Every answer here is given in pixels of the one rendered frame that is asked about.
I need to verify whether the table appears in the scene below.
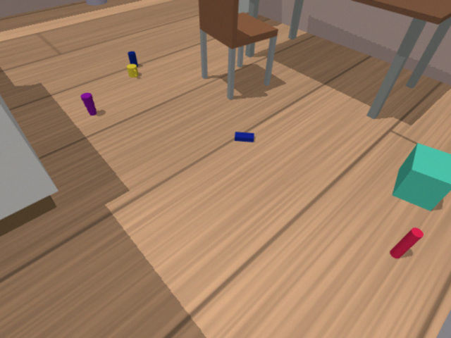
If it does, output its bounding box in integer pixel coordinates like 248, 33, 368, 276
245, 0, 451, 119

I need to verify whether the chair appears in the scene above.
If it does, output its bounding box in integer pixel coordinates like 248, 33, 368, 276
199, 0, 278, 100

